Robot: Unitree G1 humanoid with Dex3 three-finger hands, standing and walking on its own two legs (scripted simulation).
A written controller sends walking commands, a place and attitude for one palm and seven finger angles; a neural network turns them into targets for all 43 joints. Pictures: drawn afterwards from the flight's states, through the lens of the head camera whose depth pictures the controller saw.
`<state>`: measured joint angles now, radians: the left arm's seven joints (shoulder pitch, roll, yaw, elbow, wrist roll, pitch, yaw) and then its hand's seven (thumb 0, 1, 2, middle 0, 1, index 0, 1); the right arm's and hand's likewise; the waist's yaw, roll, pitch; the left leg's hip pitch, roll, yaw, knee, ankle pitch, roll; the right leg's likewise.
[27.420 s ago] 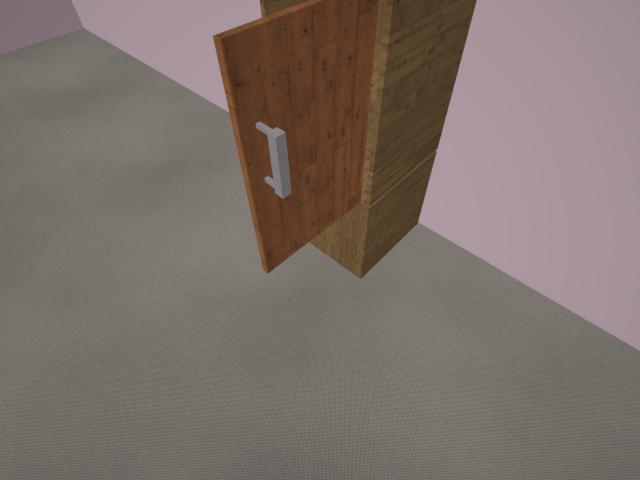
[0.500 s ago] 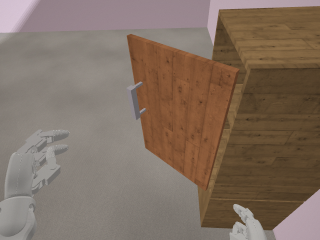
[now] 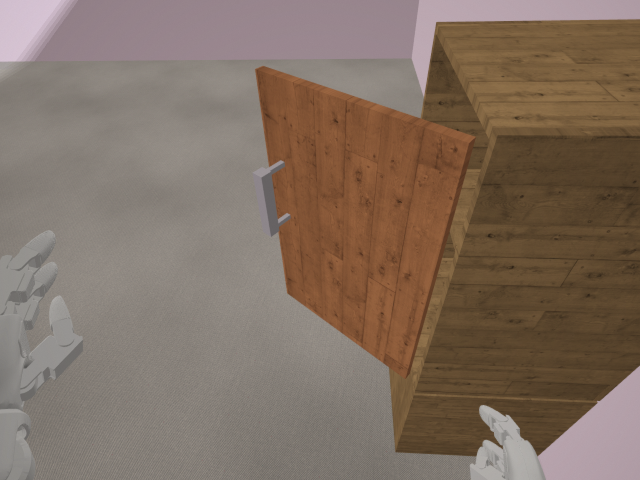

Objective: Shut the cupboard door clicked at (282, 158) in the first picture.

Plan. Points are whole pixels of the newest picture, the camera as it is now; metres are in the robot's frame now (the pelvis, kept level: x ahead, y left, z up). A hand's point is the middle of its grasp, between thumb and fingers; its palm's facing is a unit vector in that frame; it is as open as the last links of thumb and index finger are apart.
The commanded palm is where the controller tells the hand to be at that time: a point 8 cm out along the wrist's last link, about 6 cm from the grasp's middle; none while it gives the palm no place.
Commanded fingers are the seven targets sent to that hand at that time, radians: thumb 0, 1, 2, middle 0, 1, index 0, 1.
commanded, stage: step back with the hand held close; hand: left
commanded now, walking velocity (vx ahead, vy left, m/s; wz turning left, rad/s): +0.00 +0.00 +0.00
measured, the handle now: (274, 198) +0.60 +0.17 +0.01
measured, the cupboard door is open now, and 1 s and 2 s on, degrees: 52 52 52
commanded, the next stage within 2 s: stop stepping back and stand still in 1.68 s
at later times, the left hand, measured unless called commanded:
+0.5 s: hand (57, 344) +0.19 +0.28 +0.15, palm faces +0.35 -0.79 -0.50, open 7.4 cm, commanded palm +0.13 +0.32 +0.17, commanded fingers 0.00 0.90 0.90 -0.20 -0.30 -0.20 -0.30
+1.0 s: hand out of the picture +0.10 +0.29 +0.16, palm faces +0.46 -0.79 -0.41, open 7.4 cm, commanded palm +0.04 +0.33 +0.17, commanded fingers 0.00 0.90 0.90 -0.20 -0.30 -0.20 -0.30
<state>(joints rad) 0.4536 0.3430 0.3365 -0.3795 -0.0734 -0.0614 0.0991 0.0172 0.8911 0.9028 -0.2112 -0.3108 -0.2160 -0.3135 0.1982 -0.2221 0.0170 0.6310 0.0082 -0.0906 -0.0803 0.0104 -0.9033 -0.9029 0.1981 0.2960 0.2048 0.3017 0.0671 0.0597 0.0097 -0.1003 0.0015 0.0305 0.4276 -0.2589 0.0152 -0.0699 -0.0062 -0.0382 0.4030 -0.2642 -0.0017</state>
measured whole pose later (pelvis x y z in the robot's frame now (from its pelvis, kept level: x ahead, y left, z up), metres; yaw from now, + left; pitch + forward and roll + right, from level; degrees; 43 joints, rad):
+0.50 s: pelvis -0.02 +0.02 -0.01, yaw -1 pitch +1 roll -1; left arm 0.55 0.44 0.41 -0.46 -0.07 -0.12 0.11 0.02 0.89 0.90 -0.21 -0.30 -0.21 -0.31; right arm 0.17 -0.24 -0.02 0.54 0.02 0.06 -0.09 0.01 -0.90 -0.90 0.20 0.30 0.20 0.30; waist 0.01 0.03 0.00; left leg -0.27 -0.01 0.07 0.51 -0.26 0.05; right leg -0.25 -0.02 0.00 0.47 -0.25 0.03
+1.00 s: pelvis -0.10 +0.03 -0.02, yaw +0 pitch +0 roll -2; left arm 0.50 0.39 0.43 -0.51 -0.03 -0.24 0.15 0.02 0.89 0.90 -0.21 -0.30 -0.21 -0.31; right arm 0.24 -0.22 0.00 0.60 0.00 -0.05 -0.07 0.01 -0.90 -0.90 0.20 0.30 0.21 0.30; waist 0.01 -0.01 0.00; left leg -0.45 0.00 0.03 0.67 -0.28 0.05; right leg -0.39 -0.02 -0.03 0.57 -0.18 0.02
